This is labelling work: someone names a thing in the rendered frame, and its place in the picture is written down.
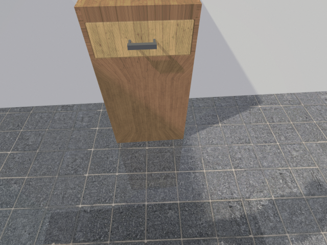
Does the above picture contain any handle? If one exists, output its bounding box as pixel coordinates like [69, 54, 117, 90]
[127, 39, 157, 50]

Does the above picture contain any cabinet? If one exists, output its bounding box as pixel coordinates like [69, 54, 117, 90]
[74, 0, 202, 143]

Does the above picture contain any drawer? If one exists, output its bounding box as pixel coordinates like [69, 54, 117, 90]
[86, 19, 194, 58]

